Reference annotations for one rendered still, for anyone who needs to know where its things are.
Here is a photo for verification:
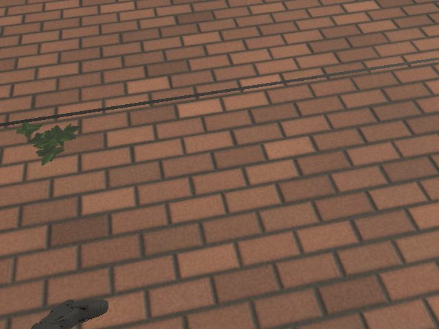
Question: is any robot left hand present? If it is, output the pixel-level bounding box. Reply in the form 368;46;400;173
31;300;108;329

